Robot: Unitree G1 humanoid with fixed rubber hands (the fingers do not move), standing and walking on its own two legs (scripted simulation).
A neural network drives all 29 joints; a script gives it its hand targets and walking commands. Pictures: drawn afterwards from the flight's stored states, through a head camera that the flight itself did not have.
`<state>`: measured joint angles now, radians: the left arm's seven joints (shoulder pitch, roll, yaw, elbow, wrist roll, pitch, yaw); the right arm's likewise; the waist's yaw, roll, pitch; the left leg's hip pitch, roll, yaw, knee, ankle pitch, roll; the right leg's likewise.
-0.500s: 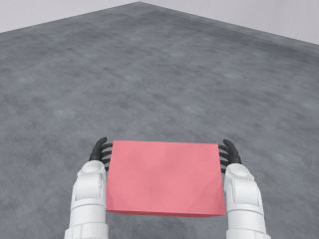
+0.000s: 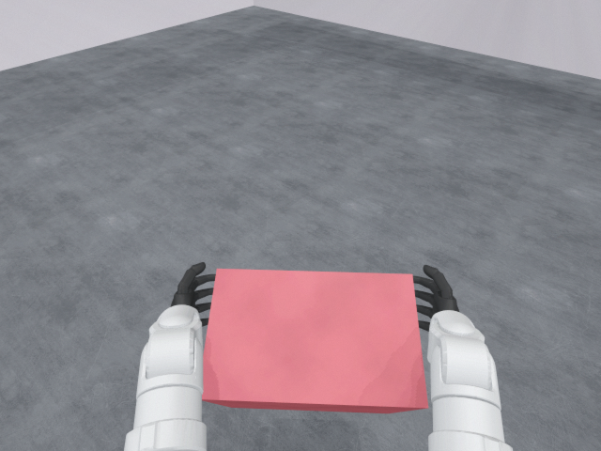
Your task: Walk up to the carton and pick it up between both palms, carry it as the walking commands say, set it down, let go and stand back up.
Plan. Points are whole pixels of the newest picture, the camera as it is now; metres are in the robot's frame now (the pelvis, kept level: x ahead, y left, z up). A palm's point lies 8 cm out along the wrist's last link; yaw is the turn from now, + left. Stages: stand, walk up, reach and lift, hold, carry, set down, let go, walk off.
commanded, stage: set down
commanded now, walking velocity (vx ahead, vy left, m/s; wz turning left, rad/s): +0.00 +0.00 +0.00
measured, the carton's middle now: (311, 348) +0.30 -0.01 -0.05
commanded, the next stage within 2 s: none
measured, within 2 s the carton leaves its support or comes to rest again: neither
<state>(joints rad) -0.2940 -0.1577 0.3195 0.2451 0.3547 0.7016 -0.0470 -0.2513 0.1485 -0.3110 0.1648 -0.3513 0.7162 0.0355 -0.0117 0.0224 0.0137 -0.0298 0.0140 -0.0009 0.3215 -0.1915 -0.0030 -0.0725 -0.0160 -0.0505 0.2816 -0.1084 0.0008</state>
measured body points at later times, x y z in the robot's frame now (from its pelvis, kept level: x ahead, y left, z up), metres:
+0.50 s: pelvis +0.00 -0.01 -0.01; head +0.04 -0.01 +0.44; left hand +0.32 +0.17 -0.02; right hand +0.31 -0.19 -0.03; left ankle +0.00 +0.12 -0.75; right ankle +0.04 -0.12 -0.75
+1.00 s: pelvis -0.03 +0.00 -0.06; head +0.14 -0.01 +0.36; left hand +0.35 +0.17 -0.12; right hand +0.34 -0.19 -0.12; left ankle +0.00 +0.12 -0.75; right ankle +0.04 -0.12 -0.75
